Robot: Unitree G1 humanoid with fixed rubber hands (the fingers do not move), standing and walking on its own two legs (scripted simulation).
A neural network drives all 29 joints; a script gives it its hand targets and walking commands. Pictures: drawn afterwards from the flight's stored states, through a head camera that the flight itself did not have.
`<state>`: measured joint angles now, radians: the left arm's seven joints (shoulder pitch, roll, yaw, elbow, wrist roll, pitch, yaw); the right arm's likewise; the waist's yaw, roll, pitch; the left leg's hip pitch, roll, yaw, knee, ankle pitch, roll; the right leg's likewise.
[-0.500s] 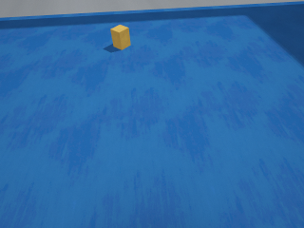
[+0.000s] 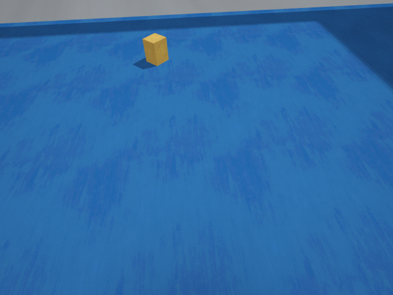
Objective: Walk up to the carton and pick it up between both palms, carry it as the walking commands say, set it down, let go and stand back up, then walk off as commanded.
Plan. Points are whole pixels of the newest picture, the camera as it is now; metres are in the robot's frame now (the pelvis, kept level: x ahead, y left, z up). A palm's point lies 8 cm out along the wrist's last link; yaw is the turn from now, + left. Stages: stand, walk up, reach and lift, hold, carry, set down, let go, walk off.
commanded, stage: walk up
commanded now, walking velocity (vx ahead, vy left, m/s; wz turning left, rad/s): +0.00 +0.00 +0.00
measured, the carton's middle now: (156, 49) +2.40 +0.38 -0.66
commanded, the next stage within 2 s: none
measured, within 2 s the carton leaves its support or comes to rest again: neither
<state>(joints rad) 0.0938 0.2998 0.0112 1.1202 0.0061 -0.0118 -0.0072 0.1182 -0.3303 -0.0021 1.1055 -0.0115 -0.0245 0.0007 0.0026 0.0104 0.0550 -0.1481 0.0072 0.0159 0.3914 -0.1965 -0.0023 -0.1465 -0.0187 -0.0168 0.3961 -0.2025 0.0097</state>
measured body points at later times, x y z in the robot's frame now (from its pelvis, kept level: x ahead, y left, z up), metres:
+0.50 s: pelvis +0.08 +0.05 -0.02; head +0.10 +0.07 +0.43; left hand +0.00 +0.30 -0.18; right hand +0.18 -0.19 -0.16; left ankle +0.10 +0.18 -0.75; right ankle +0.01 -0.11 -0.72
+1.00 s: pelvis +0.32 +0.05 -0.01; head +0.33 +0.04 +0.44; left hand +0.32 +0.29 -0.15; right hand +0.40 -0.20 -0.16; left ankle +0.27 +0.18 -0.67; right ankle +0.31 -0.06 -0.74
